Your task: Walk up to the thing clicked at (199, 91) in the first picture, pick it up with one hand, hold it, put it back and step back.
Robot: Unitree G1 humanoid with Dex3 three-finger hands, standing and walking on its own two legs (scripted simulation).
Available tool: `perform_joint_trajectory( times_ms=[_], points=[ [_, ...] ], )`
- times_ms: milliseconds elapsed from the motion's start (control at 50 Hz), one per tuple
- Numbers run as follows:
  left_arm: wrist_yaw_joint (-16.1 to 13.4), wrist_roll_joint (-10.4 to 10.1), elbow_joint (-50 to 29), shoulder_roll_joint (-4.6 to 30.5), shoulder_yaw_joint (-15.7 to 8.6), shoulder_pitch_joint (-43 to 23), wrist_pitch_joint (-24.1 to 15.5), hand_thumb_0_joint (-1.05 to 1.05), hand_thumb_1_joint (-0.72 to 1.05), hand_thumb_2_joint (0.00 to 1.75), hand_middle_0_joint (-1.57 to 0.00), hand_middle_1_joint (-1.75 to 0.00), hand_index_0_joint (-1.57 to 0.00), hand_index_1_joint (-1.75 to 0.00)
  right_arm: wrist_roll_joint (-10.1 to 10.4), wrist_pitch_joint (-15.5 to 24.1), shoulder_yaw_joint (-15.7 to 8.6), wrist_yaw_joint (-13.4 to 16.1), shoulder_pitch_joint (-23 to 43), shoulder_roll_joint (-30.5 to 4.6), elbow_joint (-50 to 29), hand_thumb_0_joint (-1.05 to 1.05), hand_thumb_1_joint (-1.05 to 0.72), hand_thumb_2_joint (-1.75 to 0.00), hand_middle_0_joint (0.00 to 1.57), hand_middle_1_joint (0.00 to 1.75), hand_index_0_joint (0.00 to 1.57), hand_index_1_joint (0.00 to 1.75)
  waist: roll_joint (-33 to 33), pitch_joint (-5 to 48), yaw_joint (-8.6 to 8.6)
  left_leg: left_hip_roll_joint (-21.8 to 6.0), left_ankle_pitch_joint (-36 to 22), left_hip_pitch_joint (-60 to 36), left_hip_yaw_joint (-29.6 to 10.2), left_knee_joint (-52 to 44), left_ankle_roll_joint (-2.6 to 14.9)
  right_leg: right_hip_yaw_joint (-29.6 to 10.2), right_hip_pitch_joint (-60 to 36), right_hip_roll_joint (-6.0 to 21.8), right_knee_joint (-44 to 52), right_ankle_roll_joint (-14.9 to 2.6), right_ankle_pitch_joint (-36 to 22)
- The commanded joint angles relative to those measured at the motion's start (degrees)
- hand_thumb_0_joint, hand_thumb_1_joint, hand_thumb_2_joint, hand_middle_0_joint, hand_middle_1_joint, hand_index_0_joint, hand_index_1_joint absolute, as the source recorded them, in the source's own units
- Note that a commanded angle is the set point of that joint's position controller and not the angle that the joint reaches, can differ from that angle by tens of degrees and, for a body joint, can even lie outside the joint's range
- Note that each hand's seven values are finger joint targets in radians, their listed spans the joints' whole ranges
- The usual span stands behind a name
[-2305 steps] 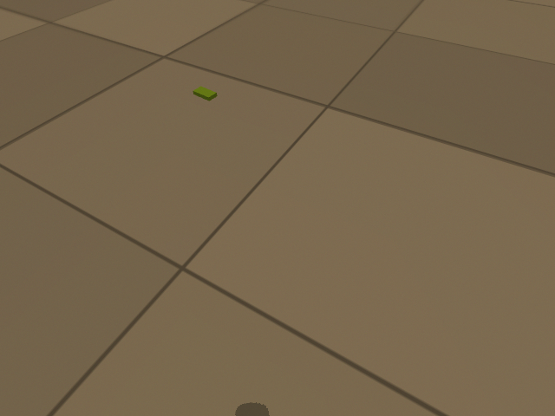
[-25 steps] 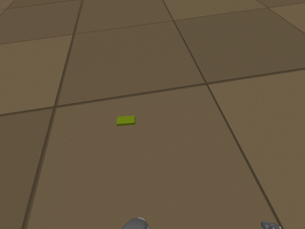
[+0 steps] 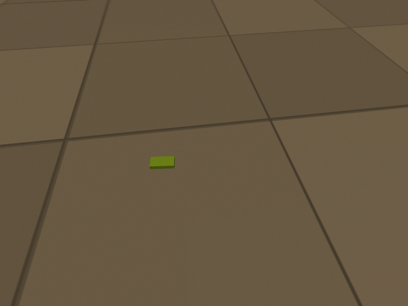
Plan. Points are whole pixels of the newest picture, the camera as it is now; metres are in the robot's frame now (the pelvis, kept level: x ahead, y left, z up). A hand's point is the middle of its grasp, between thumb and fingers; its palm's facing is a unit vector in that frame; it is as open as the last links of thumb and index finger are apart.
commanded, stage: step back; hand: left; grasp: from above
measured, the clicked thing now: (162, 162) +1.08 +0.28 -0.75
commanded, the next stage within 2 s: stand in 0.50 s
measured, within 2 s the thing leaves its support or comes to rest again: neither
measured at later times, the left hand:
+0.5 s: hand out of the picture +0.14 +0.29 -0.15, palm faces +0.02 -0.92 -0.38, open 7.4 cm
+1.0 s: hand out of the picture +0.13 +0.27 -0.13, palm faces -0.01 -0.94 -0.35, open 7.4 cm
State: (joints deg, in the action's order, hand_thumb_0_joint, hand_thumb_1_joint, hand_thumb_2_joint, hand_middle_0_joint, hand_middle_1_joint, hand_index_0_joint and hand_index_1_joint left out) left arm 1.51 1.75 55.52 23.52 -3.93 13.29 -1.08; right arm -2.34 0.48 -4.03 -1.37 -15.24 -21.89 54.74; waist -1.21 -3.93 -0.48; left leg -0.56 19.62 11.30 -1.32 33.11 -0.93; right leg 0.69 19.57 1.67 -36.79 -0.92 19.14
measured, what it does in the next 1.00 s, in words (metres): steps on the spot: left foot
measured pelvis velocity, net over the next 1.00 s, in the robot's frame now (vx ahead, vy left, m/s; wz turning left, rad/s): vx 0.05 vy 0.01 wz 0.01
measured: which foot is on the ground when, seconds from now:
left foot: down 0.00-0.02, up 0.04-0.30, down 0.32-1.00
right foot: down 0.00-1.00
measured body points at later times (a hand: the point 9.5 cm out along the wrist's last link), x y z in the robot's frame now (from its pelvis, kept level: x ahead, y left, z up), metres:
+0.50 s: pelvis +0.05 +0.02 +0.00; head +0.08 +0.03 +0.45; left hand +0.14 +0.34 -0.12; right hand +0.14 -0.28 -0.13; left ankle +0.07 +0.15 -0.73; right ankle +0.06 -0.11 -0.73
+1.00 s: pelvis +0.05 +0.01 +0.02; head +0.06 +0.01 +0.47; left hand +0.13 +0.32 -0.11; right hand +0.16 -0.28 -0.11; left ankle +0.07 +0.15 -0.73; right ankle +0.06 -0.11 -0.73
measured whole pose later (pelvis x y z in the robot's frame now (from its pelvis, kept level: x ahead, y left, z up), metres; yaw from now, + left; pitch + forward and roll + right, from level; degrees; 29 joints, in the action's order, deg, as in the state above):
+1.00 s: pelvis +0.05 +0.01 +0.02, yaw +1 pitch -3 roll +0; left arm 0.4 0.7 65.7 19.8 0.2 5.1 -1.2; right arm -0.4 0.9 -0.8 -0.8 -3.6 -20.0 64.4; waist 0.8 -3.5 0.5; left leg -1.9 9.6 7.4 -0.1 19.7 -1.6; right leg 1.6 6.4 1.2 -19.6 0.7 10.5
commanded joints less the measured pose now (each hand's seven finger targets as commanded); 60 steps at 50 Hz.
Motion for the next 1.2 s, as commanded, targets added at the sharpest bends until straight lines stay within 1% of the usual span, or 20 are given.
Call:
perform_joint_trajectory(
  times_ms=[0,20,40,60,120,200,260,300,320,340,360,380,400,440,460,480,580,740,860,1180],
  points=[
    [-2.3,0.8,-1.0,13.2,-4.1,5.2,-3.1,0.0,0.9,0.9,-0.2,-0.3,-0.2,-0.3,1.3,0.3,0.1,1.1,2.6,-5.3,-5.6,0.0,-0.9,-0.9,0.2,0.3,0.2,0.3,-6.8,4.9,4.18,0.2,6.8,18.4,-2.5,13.6,4.0,-15.4,-21.2,6.6,17.8,-1.36,-0.9],
    [-2.6,0.9,-2.7,16.8,-4.6,2.8,-3.4,0.0,0.9,0.9,-0.2,-0.3,-0.2,-0.3,1.3,-0.1,0.2,1.5,2.6,-5.4,-5.6,0.0,-0.9,-0.9,0.2,0.3,0.2,0.3,-9.6,3.9,3.88,4.3,13.7,21.4,-3.4,18.5,1.84,-31.7,-15.6,17.9,23.2,-6.35,8.6],
    [-2.5,0.8,-4.2,18.1,-4.6,-2.4,-3.0,0.0,0.9,0.9,-0.2,-0.3,-0.2,-0.3,1.0,-0.4,-1.5,2.2,1.2,-10.5,-3.7,0.0,-0.9,-0.9,0.2,0.3,0.2,0.3,-6.0,1.8,2.86,1.2,15.4,15.7,-6.4,21.3,1.45,-34.8,-6.6,21.8,22.6,-12.02,13.7],
    [-2.4,0.5,-4.7,16.9,-4.3,-4.5,-2.9,0.0,0.9,0.9,-0.2,-0.3,-0.2,-0.3,0.9,-0.3,-2.1,2.3,-0.1,-12.0,-2.5,0.0,-0.9,-0.9,0.2,0.3,0.2,0.3,-5.5,-0.5,1.6,-0.5,14.4,14.2,-6.2,21.4,1.55,-32.6,-3.4,21.1,21.0,-13.73,11.2],
    [-2.7,-0.3,-3.8,13.2,-3.1,-4.7,-3.4,0.0,0.9,0.9,-0.2,-0.3,-0.2,-0.3,1.4,-0.1,-1.4,2.0,0.4,-10.5,-0.9,0.0,-0.9,-0.9,0.2,0.3,0.2,0.3,-5.3,1.3,1.21,-0.7,8.3,14.2,-6.3,19.2,1.75,-18.6,-6.8,14.0,17.6,-8.69,-4.2],
    [-2.9,-0.6,-3.6,12.8,-2.8,-4.9,-3.3,0.0,0.9,0.9,-0.2,-0.3,-0.2,-0.3,0.9,-0.3,-1.0,1.9,1.2,-9.5,-0.4,0.0,-0.9,-0.9,0.2,0.3,0.2,0.3,-7.0,3.5,1.73,-1.1,5.5,9.8,-1.8,11.1,0.87,-12.8,-7.0,13.0,13.2,-8.08,-20.1],
    [-3.0,-1.3,-3.9,12.2,-2.0,-7.2,-2.4,0.0,0.9,0.9,-0.2,-0.3,-0.2,-0.3,0.9,0.1,-0.8,2.0,1.8,-8.4,0.6,0.0,-0.9,-0.9,0.2,0.3,0.2,0.3,-8.5,5.2,0.44,-0.1,-1.0,2.8,2.7,-0.3,1.11,-8.2,-6.0,11.0,7.8,-6.67,-30.4],
    [-3.1,-1.6,-4.3,11.0,-1.4,-8.0,-1.7,0.0,0.9,0.9,-0.2,-0.3,-0.2,-0.3,0.7,0.3,-1.5,2.3,1.2,-9.6,1.8,0.0,-0.9,-0.9,0.2,0.3,0.2,0.3,-5.8,6.6,-0.34,-1.3,-15.5,-1.9,0.5,-5.3,2.24,-6.5,-4.6,8.7,3.4,-3.49,-29.7],
    [-3.2,-1.7,-4.6,10.0,-1.0,-7.1,-1.5,0.0,0.9,0.9,-0.2,-0.3,-0.2,-0.3,0.4,0.4,-2.0,2.5,2.6,-12.0,1.4,0.0,-0.9,-0.9,0.2,0.3,0.2,0.3,-1.1,7.6,0.51,-5.7,-22.9,-3.3,-5.2,-4.9,4.04,-5.4,-2.1,6.4,1.2,-2.02,-24.2],
    [-3.1,-2.0,-4.7,8.5,-0.6,-6.7,-1.0,0.0,0.9,0.9,-0.2,-0.3,-0.2,-0.3,0.2,0.6,-2.1,2.5,5.3,-13.9,0.3,0.0,-0.9,-0.9,0.2,0.3,0.2,0.3,3.2,8.3,1.3,-11.3,-21.9,-1.2,-11.8,-8.1,7.04,-3.6,-1.8,2.6,-1.3,-0.72,-13.4],
    [-3.2,-2.5,-3.3,8.9,-0.6,-6.4,-0.5,0.0,0.9,0.9,-0.2,-0.3,-0.2,-0.3,1.1,0.5,-1.8,2.2,9.2,-15.2,-0.1,0.0,-0.9,-0.9,0.2,0.3,0.2,0.3,6.9,7.6,2.34,-13.9,-18.2,4.3,-13.2,-8.6,10.5,-0.3,-5.7,-0.8,-2.6,-0.23,-1.2],
    [-3.3,-2.1,-2.0,8.9,-0.5,-5.8,-0.5,0.0,0.9,0.9,-0.2,-0.3,-0.2,-0.3,1.0,0.4,-1.7,2.0,11.4,-14.7,-0.1,0.0,-0.9,-0.9,0.2,0.3,0.2,0.3,8.2,6.3,2.75,-14.6,-17.1,7.1,-13.4,-9.0,10.99,-0.5,-8.5,-0.8,-1.8,-0.34,2.2],
    [-3.3,-1.7,-1.5,8.6,-0.4,-5.4,-0.7,0.0,0.9,0.9,-0.2,-0.3,-0.2,-0.3,0.8,0.3,-1.3,2.0,12.3,-13.6,0.4,0.0,-0.9,-0.9,0.2,0.3,0.2,0.3,7.9,6.3,3.23,-13.0,-17.8,6.2,-10.8,-8.0,9.44,-1.1,-9.4,-0.1,3.3,-0.45,-0.3],
    [-3.0,-1.4,-0.9,10.4,-0.7,-5.7,-1.2,0.0,0.9,0.9,-0.2,-0.3,-0.2,-0.3,1.1,0.3,-0.6,2.1,12.3,-12.0,0.6,0.0,-0.9,-0.9,0.2,0.3,0.2,0.3,6.6,8.5,2.48,-8.5,-20.6,5.1,-6.3,-4.6,5.77,-3.8,-11.2,2.7,5.0,-1.15,-14.0],
    [-3.0,-1.5,-0.7,11.2,-0.9,-5.7,-1.3,0.0,0.9,0.9,-0.2,-0.3,-0.2,-0.3,1.3,0.3,-0.6,2.1,12.1,-11.6,0.8,0.0,-0.9,-0.9,0.2,0.3,0.2,0.3,5.7,9.3,2.13,-7.4,-20.1,4.1,-5.1,-3.9,4.91,-5.0,-11.1,3.7,5.2,-1.69,-17.2],
    [-2.4,-1.5,1.5,8.2,0.6,-6.1,-1.0,0.0,0.9,0.9,-0.2,-0.3,-0.2,-0.3,2.0,1.1,0.4,1.8,9.0,-10.6,2.0,0.0,-0.9,-0.9,0.2,0.3,0.2,0.3,5.6,9.7,0.61,-7.9,-16.5,2.7,-7.2,-8.7,4.19,-4.6,-12.9,3.8,6.4,-1.2,-15.4],
    [-1.9,-1.8,3.0,8.5,1.4,-9.3,-0.8,0.0,0.9,0.9,-0.2,-0.3,-0.2,-0.3,1.8,1.9,0.7,1.6,13.5,-11.1,3.3,0.0,-0.9,-0.9,0.2,0.3,0.2,0.3,5.9,7.0,1.18,-8.5,-17.1,-0.9,-7.1,-12.7,3.21,-4.3,-12.1,3.9,11.9,-0.36,-13.5],
    [-1.8,-1.7,5.5,9.1,1.8,-11.0,-1.5,0.0,0.9,0.9,-0.2,-0.3,-0.2,-0.3,2.1,2.0,1.1,1.5,13.4,-10.5,5.3,0.0,-0.9,-0.9,0.2,0.3,0.2,0.3,1.9,8.3,0.16,-7.5,-24.1,-6.9,-3.9,-13.5,2.21,-4.8,-14.4,5.7,17.0,0.09,-21.4],
    [-1.7,-1.5,6.6,8.8,1.9,-11.1,-1.5,0.0,0.9,0.9,-0.2,-0.3,-0.2,-0.3,2.0,1.5,1.2,1.2,14.9,-9.8,6.0,0.0,-0.9,-0.9,0.2,0.3,0.2,0.3,1.0,5.1,0.4,-6.6,-14.6,-5.5,-3.3,-15.9,1.76,-5.2,-12.2,5.9,20.9,0.33,-14.9],
    [-1.7,-1.3,7.0,9.7,1.5,-11.0,-1.3,0.0,0.9,0.9,-0.2,-0.3,-0.2,-0.3,1.7,1.4,1.4,1.1,12.7,-10.1,7.4,0.0,-0.9,-0.9,0.2,0.3,0.2,0.3,0.4,5.4,0.32,-6.8,-11.1,-3.9,-3.7,-17.3,1.44,-5.6,-12.7,6.0,22.2,0.04,-9.1]
  ],
)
